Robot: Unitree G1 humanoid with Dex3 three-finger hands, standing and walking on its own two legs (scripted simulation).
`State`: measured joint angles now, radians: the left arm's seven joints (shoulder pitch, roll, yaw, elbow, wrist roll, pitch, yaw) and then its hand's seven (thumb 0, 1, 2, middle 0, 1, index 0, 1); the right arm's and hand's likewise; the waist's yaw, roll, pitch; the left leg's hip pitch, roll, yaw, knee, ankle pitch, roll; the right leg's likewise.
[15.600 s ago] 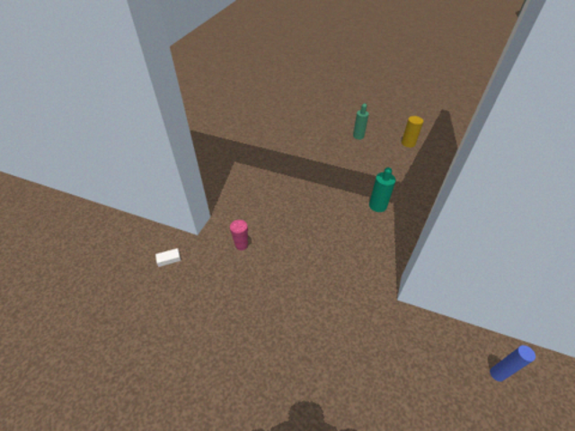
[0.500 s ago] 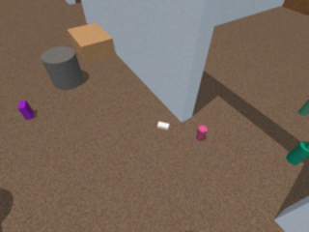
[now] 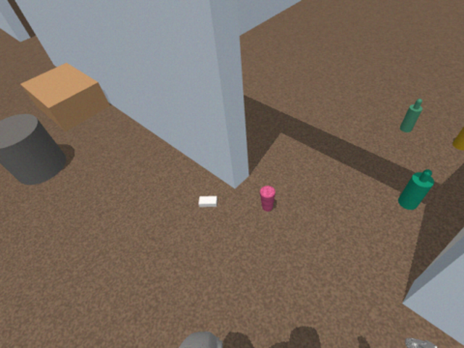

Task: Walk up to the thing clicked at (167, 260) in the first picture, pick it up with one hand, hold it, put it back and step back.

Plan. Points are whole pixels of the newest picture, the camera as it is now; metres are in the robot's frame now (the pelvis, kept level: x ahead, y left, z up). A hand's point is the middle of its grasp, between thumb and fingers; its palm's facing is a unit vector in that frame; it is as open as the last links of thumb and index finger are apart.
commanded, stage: walk up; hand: left
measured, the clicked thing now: (208, 201) +0.92 +0.25 -0.75
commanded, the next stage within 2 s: none
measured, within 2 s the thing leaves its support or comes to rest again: neither
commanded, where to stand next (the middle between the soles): +0.45 +0.18 m, yaw -24 degrees
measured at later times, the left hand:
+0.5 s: hand (86, 246) +0.36 +0.40 -0.12, palm faces -0.23 -0.86 -0.46, open 7.4 cm
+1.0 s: hand (70, 208) +0.49 +0.51 -0.16, palm faces -0.33 -0.78 -0.53, open 7.4 cm
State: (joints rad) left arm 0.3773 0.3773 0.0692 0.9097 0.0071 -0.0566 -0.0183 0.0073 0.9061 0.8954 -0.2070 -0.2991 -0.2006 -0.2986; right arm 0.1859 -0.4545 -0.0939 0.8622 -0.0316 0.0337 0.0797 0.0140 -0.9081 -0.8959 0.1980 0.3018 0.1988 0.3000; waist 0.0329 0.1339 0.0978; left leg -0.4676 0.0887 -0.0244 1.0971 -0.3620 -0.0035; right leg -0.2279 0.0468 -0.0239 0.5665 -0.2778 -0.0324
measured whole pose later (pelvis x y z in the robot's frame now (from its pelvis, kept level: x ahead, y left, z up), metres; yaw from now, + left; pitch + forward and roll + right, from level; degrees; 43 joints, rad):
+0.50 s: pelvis +0.21 +0.12 +0.00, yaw -12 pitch -2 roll +0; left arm 0.29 0.47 0.06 0.83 -0.03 -0.08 0.02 0.01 0.91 0.90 -0.21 -0.30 -0.20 -0.30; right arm 0.28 -0.39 -0.07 0.72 -0.03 -0.02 0.08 0.01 -0.90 -0.90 0.20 0.30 0.20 0.30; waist -0.05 0.00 0.11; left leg -0.28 0.07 0.13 0.62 -0.30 0.03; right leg -0.51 -0.03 -0.02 1.10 -0.39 -0.04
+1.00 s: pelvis +0.34 +0.24 -0.04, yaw -21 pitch -3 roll +1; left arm 0.34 0.46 0.05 0.81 0.02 -0.03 0.04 0.01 0.90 0.90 -0.21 -0.30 -0.20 -0.30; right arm 0.24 -0.44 -0.09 0.76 -0.02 0.03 0.04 0.01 -0.91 -0.90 0.20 0.30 0.20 0.30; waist 0.02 0.03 0.11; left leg -0.46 0.09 0.02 0.89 -0.39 -0.03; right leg -0.48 -0.08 0.15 0.94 -0.42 -0.01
